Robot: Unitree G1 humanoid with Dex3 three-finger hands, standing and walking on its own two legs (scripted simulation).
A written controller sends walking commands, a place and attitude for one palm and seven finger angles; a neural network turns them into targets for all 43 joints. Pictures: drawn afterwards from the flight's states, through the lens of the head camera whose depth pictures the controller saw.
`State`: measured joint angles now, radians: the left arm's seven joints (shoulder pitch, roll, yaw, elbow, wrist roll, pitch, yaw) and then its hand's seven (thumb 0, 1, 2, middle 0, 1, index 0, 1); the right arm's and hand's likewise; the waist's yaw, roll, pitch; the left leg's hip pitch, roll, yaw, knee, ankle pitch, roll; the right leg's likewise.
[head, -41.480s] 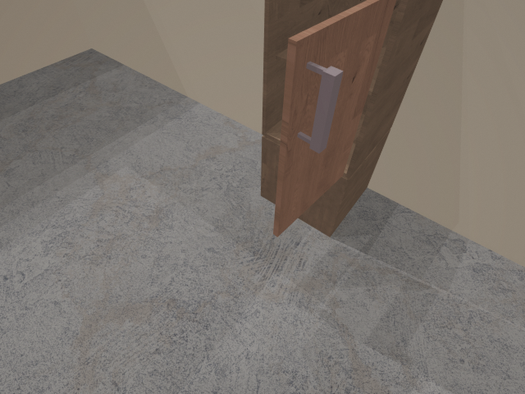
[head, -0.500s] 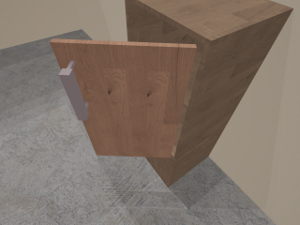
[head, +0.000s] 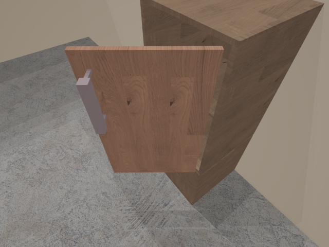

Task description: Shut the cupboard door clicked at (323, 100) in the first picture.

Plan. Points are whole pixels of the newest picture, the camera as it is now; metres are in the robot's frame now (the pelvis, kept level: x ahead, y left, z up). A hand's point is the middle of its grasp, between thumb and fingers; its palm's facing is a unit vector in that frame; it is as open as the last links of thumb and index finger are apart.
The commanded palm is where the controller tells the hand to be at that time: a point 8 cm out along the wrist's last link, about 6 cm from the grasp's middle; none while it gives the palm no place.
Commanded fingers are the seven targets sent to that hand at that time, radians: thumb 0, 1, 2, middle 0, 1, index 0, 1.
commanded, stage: raise the hand and make a fist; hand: left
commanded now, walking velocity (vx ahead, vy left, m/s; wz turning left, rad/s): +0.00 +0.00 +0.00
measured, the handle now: (95, 103) +0.44 +0.21 +0.11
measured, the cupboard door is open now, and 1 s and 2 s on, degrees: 53 53 53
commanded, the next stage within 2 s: bring the fist close to the handle in 1.98 s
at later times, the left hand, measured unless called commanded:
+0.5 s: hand out of the picture +0.11 +0.17 -0.06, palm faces +0.13 -0.99 +0.00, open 6.1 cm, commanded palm +0.11 +0.22 -0.02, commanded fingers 0.00 0.90 0.90 -0.60 -0.74 -0.60 -0.74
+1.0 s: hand (78, 215) +0.18 +0.19 +0.04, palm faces +0.15 -0.99 -0.08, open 3.8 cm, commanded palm +0.14 +0.23 +0.04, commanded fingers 0.00 0.90 0.90 -1.06 -1.24 -1.06 -1.24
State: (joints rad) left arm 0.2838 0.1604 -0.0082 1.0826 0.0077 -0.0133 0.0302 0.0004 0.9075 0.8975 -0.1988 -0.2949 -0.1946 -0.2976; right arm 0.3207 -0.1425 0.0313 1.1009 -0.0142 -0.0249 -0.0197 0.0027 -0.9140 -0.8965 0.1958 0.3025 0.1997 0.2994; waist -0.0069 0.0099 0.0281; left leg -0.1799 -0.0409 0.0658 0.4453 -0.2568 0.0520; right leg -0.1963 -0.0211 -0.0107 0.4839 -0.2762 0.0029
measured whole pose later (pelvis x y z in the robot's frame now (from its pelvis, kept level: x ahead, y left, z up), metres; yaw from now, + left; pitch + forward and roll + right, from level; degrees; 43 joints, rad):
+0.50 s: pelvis -0.03 -0.03 -0.07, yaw +3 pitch +9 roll +0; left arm 0.57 0.20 0.14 0.05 -0.24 -0.46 -0.26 0.01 0.90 0.90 -0.43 -0.55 -0.43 -0.55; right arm 0.15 -0.28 -0.07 0.48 0.00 -0.26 0.01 0.01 -0.91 -0.90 0.19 0.30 0.20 0.30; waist 0.03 -0.06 -0.11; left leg -0.74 0.00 0.00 1.05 -0.48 0.01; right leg -0.71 -0.01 -0.09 1.04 -0.50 -0.04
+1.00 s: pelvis -0.02 -0.02 -0.05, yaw +3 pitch +8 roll -1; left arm 0.48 0.25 0.22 -0.20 -0.31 -0.29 -0.18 0.02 0.90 0.90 -0.88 -1.04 -0.88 -1.05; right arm 0.36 -0.27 0.01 0.56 0.03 -0.22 -0.06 0.01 -0.90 -0.90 0.20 0.30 0.20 0.30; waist 0.00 0.03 -0.09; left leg -0.63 0.00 0.00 0.94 -0.45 0.02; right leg -0.60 0.01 -0.09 0.91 -0.45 -0.03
